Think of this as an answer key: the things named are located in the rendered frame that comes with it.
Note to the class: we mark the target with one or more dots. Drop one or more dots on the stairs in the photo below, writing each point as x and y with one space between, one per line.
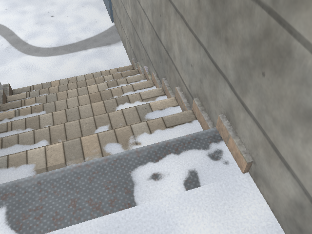
61 123

